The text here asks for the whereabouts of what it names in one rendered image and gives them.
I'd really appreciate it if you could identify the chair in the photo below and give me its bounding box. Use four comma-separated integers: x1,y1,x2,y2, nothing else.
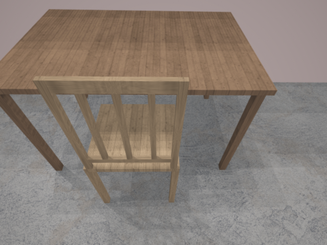
32,76,190,203

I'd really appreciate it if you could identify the table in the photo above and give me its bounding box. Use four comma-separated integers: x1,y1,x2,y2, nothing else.
0,9,277,171

